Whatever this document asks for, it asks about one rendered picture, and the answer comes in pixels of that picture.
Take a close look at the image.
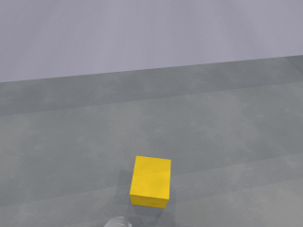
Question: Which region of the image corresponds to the left robot thigh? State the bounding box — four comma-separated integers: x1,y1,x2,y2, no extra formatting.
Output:
104,217,133,227

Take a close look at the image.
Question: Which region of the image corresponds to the carton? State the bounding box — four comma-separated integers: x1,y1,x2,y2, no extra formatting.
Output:
130,155,171,209

